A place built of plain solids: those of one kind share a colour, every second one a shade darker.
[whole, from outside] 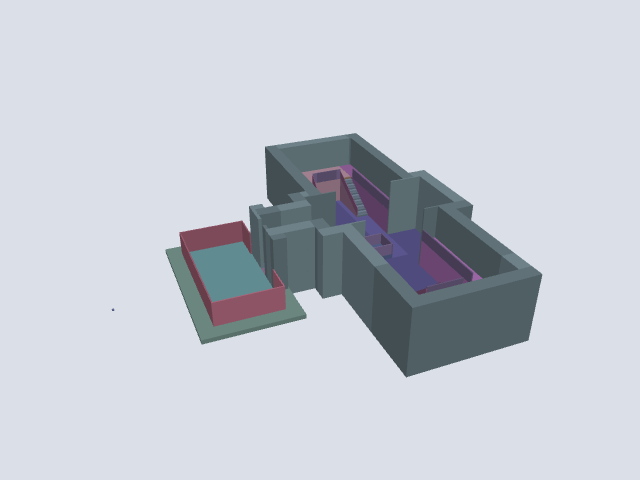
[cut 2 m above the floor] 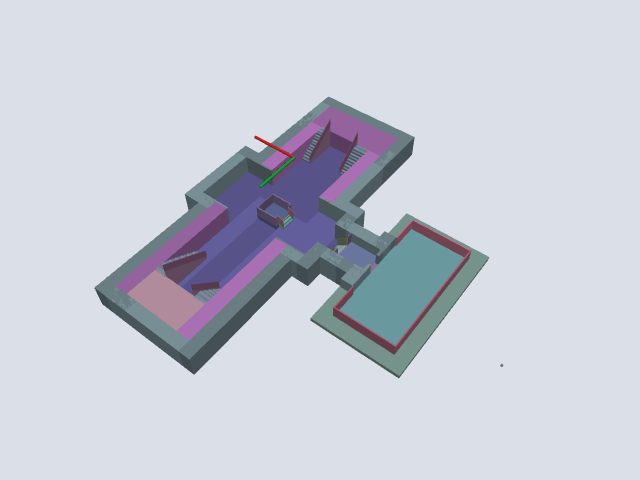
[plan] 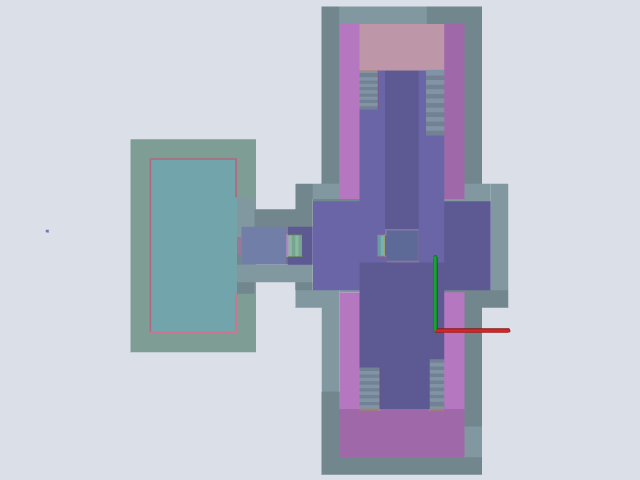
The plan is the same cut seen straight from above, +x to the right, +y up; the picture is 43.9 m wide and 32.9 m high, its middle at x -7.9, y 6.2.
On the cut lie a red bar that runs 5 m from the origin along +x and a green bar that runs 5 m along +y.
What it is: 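A prison's centre; a hall with a raised officers' post, wings that open off it with rows of cell doors and railed galleries a storey up, and a lobby by the way in; The way in stands open; a doorway in a steel frame, its barred gate folded back flat on the wall, gives on to a walled yard; All stairs are of concrete; The changes of level; a storey stair in a wing's head, from the ground floor to its gallery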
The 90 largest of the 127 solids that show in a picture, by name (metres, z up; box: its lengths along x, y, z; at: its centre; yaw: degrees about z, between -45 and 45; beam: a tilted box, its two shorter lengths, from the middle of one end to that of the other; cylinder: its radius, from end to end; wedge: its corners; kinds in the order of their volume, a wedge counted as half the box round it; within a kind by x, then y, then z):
{
 "wall_brick_1": {"box": [0.3, 0.7, 6.25], "at": [-13.44, 4.86, 2.73]},
 "wall_brick_2": {"box": [0.3, 2.7, 6.25], "at": [-13.44, 7.76, 2.73]},
 "wall_brick_3": {"box": [1.2, 2.0, 6.25], "at": [-12.99, 3.51, 2.73]},
 "wall_brick_4": {"box": [0.9, 2.0, 6.25], "at": [-12.84, 8.11, 2.73]},
 "wall_brick_5": {"box": [3.3, 1.2, 6.25], "at": [-11.94, 3.91, 2.73]},
 "wall_brick_6": {"box": [4.4, 1.2, 6.25], "at": [-11.09, 7.71, 2.73]},
 "wall_brick_7": {"box": [2.9, 1.2, 6.25], "at": [-9.84, 7.71, 2.73]},
 "wall_brick_8": {"box": [1.9, 1.2, 6.25], "at": [-9.34, 3.91, 2.73]},
 "wall_brick_9": {"box": [1.2, 1.75, 6.25], "at": [-8.99, 3.64, 2.73]},
 "wall_brick_10": {"box": [1.2, 2.0, 6.25], "at": [-8.99, 8.11, 2.73]},
 "wall_brick_11": {"box": [1.2, 0.95, 6.25], "at": [-8.99, 9.59, 2.73]},
 "wall_brick_12": {"box": [3.0, 1.2, 6.25], "at": [-8.09, 2.16, 2.73]},
 "wall_brick_13": {"box": [1.8, 1.05, 6.25], "at": [-7.49, 9.54, 2.73]},
 "wall_brick_14": {"box": [1.2, 4.5, 6.25], "at": [-7.19, -6.44, 2.73]},
 "wall_brick_15": {"box": [1.2, 9.35, 6.25], "at": [-7.19, -1.91, 2.73]},
 "wall_brick_16": {"box": [1.2, 13.2, 6.25], "at": [-7.19, 15.61, 2.73]},
 "wall_brick_17": {"box": [3.2, 0.15, 6.25], "at": [-6.79, 8.94, 2.73]},
 "wall_brick_18": {"box": [1.4, 0.15, 6.25], "at": [-5.89, 2.69, 2.73]},
 "wall_brick_19": {"box": [2.6, 1.2, 6.25], "at": [-5.29, 21.61, 2.73]},
 "wall_brick_20": {"box": [11.0, 1.2, 6.25], "at": [-2.29, -9.29, 2.73]},
 "wall_brick_21": {"box": [8.2, 1.2, 6.25], "at": [-2.29, 21.61, 2.73]},
 "wall_brick_22": {"box": [2.6, 1.2, 6.25], "at": [0.71, 21.61, 2.73]},
 "wall_brick_23": {"box": [1.4, 0.15, 6.25], "at": [1.31, 2.69, 2.73]},
 "wall_brick_24": {"box": [3.2, 0.15, 6.25], "at": [2.21, 8.94, 2.73]},
 "wall_brick_25": {"box": [1.2, 4.5, 6.25], "at": [2.61, -6.44, 2.73]},
 "wall_brick_26": {"box": [1.2, 9.35, 6.25], "at": [2.61, -1.91, 2.73]},
 "wall_brick_27": {"box": [1.2, 13.2, 6.25], "at": [2.61, 15.61, 2.73]},
 "wall_brick_28": {"box": [1.8, 1.05, 6.25], "at": [2.91, 9.54, 2.73]},
 "wall_brick_29": {"box": [3.0, 1.2, 6.25], "at": [3.51, 2.16, 2.73]},
 "wall_brick_30": {"box": [1.2, 7.3, 6.25], "at": [4.41, 6.41, 2.73]},
 "floor_gallery_metal_1": {"box": [1.4, 8.0, 3.05], "at": [-5.89, -1.39, 1.12]},
 "floor_gallery_metal_2": {"box": [1.4, 12.0, 3.05], "at": [-5.89, 15.01, 1.12]},
 "floor_gallery_metal_3": {"box": [8.6, 3.3, 3.05], "at": [-2.29, -7.04, 1.12]},
 "floor_gallery_metal_4": {"box": [1.4, 8.0, 3.05], "at": [1.31, -1.39, 1.12]},
 "floor_gallery_metal_5": {"box": [1.4, 12.0, 3.05], "at": [1.31, 15.01, 1.12]},
 "floor_concrete_1": {"box": [1.7, 2.6, 0.4], "at": [-9.24, 5.81, -0.2]},
 "floor_concrete_2": {"box": [3.2, 6.1, 0.4], "at": [-6.79, 5.81, -0.2]},
 "floor_concrete_3": {"box": [1.75, 13.15, 0.4], "at": [-4.31, 11.24, -0.2]},
 "floor_concrete_4": {"box": [5.8, 10.05, 0.4], "at": [-2.29, -0.36, -0.2]},
 "floor_concrete_5": {"box": [2.3, 10.85, 0.4], "at": [-2.29, 12.39, -0.2]},
 "floor_concrete_6": {"box": [1.75, 13.15, 0.4], "at": [-0.26, 11.24, -0.2]},
 "floor_concrete_7": {"box": [3.2, 6.1, 0.4], "at": [2.21, 5.81, -0.2]},
 "floor_landing_metal_1": {"box": [5.8, 3.2, 3.05], "at": [-2.29, 19.41, 1.12]},
 "yard_concrete_1": {"box": [8.6, 14.6, 0.4], "at": [-16.59, 5.81, 0.61]},
 "yard_yard_concrete_1": {"box": [6.0, 12.0, 0.4], "at": [-16.59, 5.81, 0.66]},
 "step_1": {"box": [1.24, 0.31, 1.27], "at": [-4.57, 16.4, 0.59]},
 "step_2": {"box": [1.24, 0.31, 1.48], "at": [-4.57, 16.62, 0.69]},
 "step_3": {"box": [1.24, 0.31, 1.68], "at": [-4.57, 16.84, 0.79]},
 "step_4": {"box": [1.24, 0.31, 1.88], "at": [-4.57, 17.06, 0.89]},
 "step_5": {"box": [1.24, 0.31, 2.09], "at": [-4.57, 17.28, 0.99]},
 "step_6": {"box": [1.24, 0.31, 2.29], "at": [-4.57, 17.5, 1.1]},
 "step_7": {"box": [1.24, 0.31, 2.5], "at": [-4.57, 17.72, 1.2]},
 "step_8": {"box": [1.37, 0.32, 2.49], "at": [-4.5, -5.29, 1.2]},
 "step_9": {"box": [1.38, 0.32, 2.29], "at": [-4.5, -5.05, 1.09]},
 "step_10": {"box": [1.38, 0.32, 2.08], "at": [-4.5, -4.82, 0.99]},
 "step_11": {"box": [1.38, 0.32, 1.88], "at": [-4.5, -4.58, 0.89]},
 "step_12": {"box": [1.38, 0.32, 1.68], "at": [-4.5, -4.35, 0.79]},
 "step_13": {"box": [1.38, 0.32, 1.47], "at": [-4.5, -4.11, 0.69]},
 "step_14": {"box": [1.38, 0.32, 1.27], "at": [-4.5, -3.88, 0.58]},
 "step_15": {"box": [1.38, 0.32, 1.07], "at": [-4.5, -3.64, 0.48]},
 "step_16": {"box": [1.25, 0.39, 0.93], "at": [-0.01, 14.83, 0.42]},
 "step_17": {"box": [1.25, 0.39, 1.11], "at": [-0.01, 15.15, 0.5]},
 "step_18": {"box": [1.25, 0.39, 1.28], "at": [-0.01, 15.46, 0.59]},
 "step_19": {"box": [1.25, 0.39, 1.46], "at": [-0.01, 15.78, 0.68]},
 "step_20": {"box": [1.25, 0.39, 1.63], "at": [-0.01, 16.09, 0.77]},
 "step_21": {"box": [1.25, 0.39, 1.81], "at": [-0.01, 16.41, 0.86]},
 "step_22": {"box": [1.25, 0.39, 1.99], "at": [-0.01, 16.73, 0.94]},
 "step_23": {"box": [1.25, 0.39, 2.16], "at": [-0.01, 17.04, 1.03]},
 "step_24": {"box": [1.25, 0.39, 2.34], "at": [-0.01, 17.36, 1.12]},
 "step_25": {"box": [1.25, 0.39, 2.52], "at": [-0.01, 17.67, 1.21]},
 "step_26": {"box": [0.99, 0.32, 2.52], "at": [0.12, -5.29, 1.21]},
 "step_27": {"box": [0.99, 0.32, 2.35], "at": [0.12, -5.05, 1.12]},
 "step_28": {"box": [0.99, 0.32, 2.17], "at": [0.12, -4.8, 1.03]},
 "step_29": {"box": [0.99, 0.32, 1.99], "at": [0.12, -4.56, 0.95]},
 "step_30": {"box": [0.99, 0.32, 1.82], "at": [0.12, -4.32, 0.86]},
 "step_31": {"box": [0.99, 0.32, 1.64], "at": [0.12, -4.08, 0.77]},
 "step_32": {"box": [0.99, 0.32, 1.46], "at": [0.12, -3.83, 0.68]},
 "step_33": {"box": [0.99, 0.32, 1.29], "at": [0.12, -3.59, 0.59]},
 "floor_lobby_lino_1": {"box": [3.2, 2.6, 1.26], "at": [-11.69, 5.81, 0.23]},
 "fence_metal_1": {"box": [0.12, 12.0, 2.6], "at": [-19.53, 5.81, 1.76]},
 "fence_metal_2": {"box": [6.0, 0.12, 2.6], "at": [-16.59, -0.13, 1.76]},
 "fence_metal_3": {"box": [6.0, 0.12, 2.6], "at": [-16.59, 11.75, 1.76]},
 "fence_metal_4": {"box": [0.12, 2.7, 2.6], "at": [-13.65, 1.16, 1.76]},
 "fence_metal_5": {"box": [0.12, 2.7, 2.6], "at": [-13.65, 10.46, 1.76]},
 "floor_post_metal_1": {"box": [2.3, 2.3, 0.85], "at": [-2.29, 5.81, 0.02]},
 "rail_metal_1": {"box": [3.34, 0.12, 1.12], "at": [-2.1, -5.45, 3.19]},
 "rail_metal_2": {"box": [0.12, 7.74, 1.12], "at": [0.67, -1.26, 3.19]},
 "rail_metal_3": {"box": [0.12, 8.47, 1.12], "at": [0.67, 13.24, 3.19]},
 "floor_hda_1": {"box": [1.38, 0.14, 2.7], "at": [-4.5, -5.44, 1.3]},
 "floor_sill_concrete_1": {"box": [0.3, 1.2, 1.26], "at": [-13.44, 5.81, 0.23]}
}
